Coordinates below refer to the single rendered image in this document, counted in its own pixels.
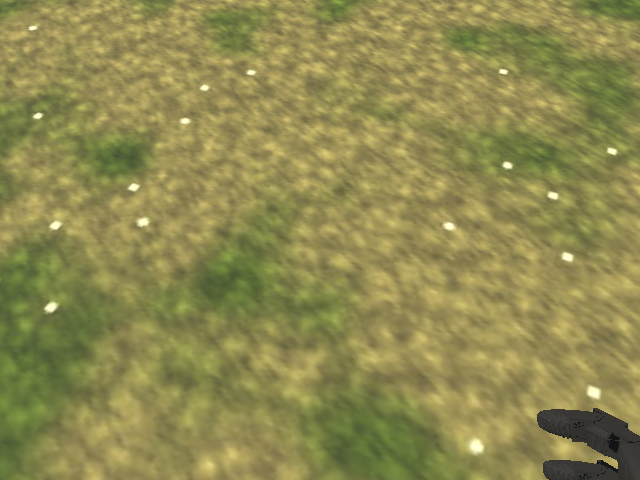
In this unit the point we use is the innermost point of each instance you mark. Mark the right robot hand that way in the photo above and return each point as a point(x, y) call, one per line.
point(602, 432)

